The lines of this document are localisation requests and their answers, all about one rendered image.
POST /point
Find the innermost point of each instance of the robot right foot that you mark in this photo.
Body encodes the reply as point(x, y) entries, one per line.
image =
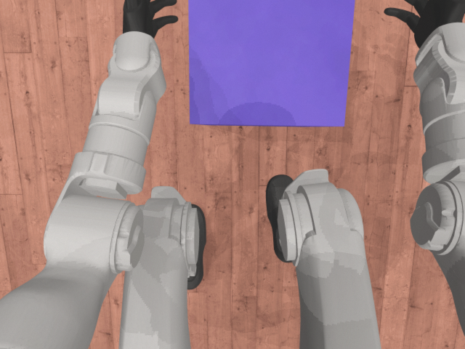
point(274, 192)

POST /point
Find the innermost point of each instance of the robot right thigh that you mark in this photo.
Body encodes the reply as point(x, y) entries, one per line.
point(336, 299)

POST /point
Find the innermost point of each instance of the left robot upper arm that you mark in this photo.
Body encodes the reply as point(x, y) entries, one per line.
point(90, 241)

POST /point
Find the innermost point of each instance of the right robot hand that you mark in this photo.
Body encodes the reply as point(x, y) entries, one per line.
point(433, 14)

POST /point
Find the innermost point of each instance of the right robot upper arm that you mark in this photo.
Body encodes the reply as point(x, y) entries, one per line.
point(438, 224)

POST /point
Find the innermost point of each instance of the robot left forearm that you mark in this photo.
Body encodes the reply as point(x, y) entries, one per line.
point(111, 162)

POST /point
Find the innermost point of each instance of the robot right forearm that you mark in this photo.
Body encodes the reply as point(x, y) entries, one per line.
point(440, 77)

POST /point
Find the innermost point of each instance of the carton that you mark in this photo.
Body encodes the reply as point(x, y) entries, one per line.
point(269, 63)

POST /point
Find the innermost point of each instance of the left robot hand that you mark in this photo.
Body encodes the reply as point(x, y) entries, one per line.
point(138, 16)

